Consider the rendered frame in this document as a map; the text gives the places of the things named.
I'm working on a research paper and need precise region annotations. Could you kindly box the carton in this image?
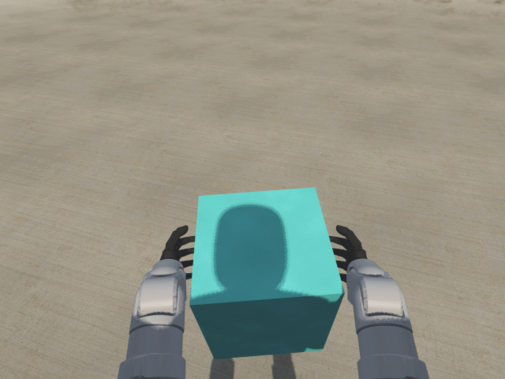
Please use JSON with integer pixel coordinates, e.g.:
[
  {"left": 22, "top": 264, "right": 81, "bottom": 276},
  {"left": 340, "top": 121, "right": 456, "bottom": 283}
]
[{"left": 189, "top": 187, "right": 345, "bottom": 359}]

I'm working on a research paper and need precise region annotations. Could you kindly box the left robot forearm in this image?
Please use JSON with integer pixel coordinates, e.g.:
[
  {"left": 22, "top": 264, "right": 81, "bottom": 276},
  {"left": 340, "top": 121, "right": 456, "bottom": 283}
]
[{"left": 118, "top": 259, "right": 187, "bottom": 379}]

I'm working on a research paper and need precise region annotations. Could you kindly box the robot right hand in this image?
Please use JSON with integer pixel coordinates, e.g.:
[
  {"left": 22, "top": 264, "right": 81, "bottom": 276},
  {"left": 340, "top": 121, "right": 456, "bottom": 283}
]
[{"left": 329, "top": 225, "right": 368, "bottom": 283}]

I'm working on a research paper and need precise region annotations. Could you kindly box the right robot forearm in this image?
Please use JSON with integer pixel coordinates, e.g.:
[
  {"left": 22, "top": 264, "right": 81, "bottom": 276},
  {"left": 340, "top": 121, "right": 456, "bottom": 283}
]
[{"left": 346, "top": 258, "right": 429, "bottom": 379}]

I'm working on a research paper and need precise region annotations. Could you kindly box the robot left hand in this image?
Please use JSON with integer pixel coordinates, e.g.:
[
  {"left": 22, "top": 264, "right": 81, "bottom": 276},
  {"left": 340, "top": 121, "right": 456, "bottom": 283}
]
[{"left": 160, "top": 225, "right": 196, "bottom": 279}]

